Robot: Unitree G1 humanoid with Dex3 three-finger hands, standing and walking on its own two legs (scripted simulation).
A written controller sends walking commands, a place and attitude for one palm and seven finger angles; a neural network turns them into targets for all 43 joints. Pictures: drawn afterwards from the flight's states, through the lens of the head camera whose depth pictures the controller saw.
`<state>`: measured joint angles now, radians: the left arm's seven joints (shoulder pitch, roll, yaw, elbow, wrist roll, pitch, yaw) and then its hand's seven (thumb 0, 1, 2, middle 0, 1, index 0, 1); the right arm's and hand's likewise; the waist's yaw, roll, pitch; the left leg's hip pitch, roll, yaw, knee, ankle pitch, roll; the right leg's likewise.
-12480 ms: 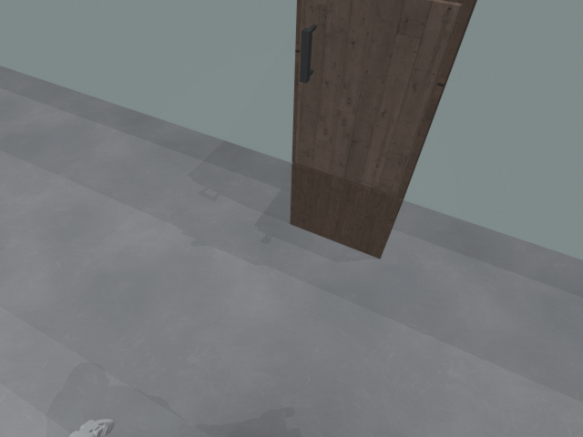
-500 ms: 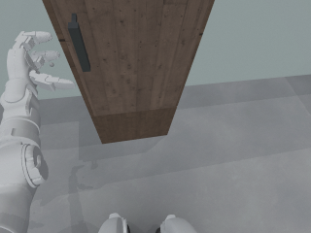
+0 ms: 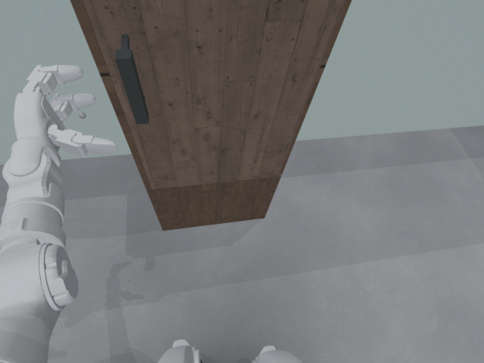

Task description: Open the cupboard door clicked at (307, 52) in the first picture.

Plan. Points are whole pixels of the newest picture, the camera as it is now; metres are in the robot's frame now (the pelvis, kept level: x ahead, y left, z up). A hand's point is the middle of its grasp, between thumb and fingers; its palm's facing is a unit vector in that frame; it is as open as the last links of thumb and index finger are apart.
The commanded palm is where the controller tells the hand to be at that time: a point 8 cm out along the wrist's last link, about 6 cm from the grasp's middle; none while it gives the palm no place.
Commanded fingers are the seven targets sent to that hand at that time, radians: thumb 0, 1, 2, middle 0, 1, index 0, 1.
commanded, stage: move the hooked fingers beside the handle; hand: left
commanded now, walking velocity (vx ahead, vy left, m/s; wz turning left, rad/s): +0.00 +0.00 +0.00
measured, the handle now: (134, 82) +0.56 +0.16 +0.09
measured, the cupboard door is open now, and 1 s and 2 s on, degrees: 0 0 0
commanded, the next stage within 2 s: slide the fingers in behind the handle in 0.36 s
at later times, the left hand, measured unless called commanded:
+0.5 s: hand (94, 112) +0.50 +0.21 +0.09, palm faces +0.13 -0.99 +0.00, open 14.0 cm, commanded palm +0.47 +0.26 +0.09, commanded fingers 0.00 -0.50 0.30 -0.30 -1.20 -0.30 -1.20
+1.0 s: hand (117, 110) +0.51 +0.18 +0.09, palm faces +0.12 -0.99 +0.00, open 14.0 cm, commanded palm +0.47 +0.22 +0.09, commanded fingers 0.00 -0.50 0.30 -0.30 -1.20 -0.30 -1.20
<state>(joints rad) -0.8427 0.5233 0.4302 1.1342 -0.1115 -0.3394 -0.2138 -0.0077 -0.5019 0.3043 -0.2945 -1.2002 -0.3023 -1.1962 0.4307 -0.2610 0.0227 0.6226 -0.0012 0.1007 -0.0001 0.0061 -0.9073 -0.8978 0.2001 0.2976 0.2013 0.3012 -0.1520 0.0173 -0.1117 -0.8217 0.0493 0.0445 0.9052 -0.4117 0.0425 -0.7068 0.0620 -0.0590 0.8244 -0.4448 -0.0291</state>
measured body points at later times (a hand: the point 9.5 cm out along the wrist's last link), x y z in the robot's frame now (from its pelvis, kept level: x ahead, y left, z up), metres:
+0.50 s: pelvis -0.02 +0.00 -0.01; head +0.10 +0.03 +0.43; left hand +0.49 +0.27 +0.09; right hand -0.03 -0.26 -0.12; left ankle +0.01 +0.09 -0.69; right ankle -0.04 -0.11 -0.69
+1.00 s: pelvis -0.01 +0.00 -0.01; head +0.10 +0.02 +0.43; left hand +0.49 +0.23 +0.09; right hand -0.02 -0.26 -0.12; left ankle +0.01 +0.09 -0.69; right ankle -0.04 -0.11 -0.69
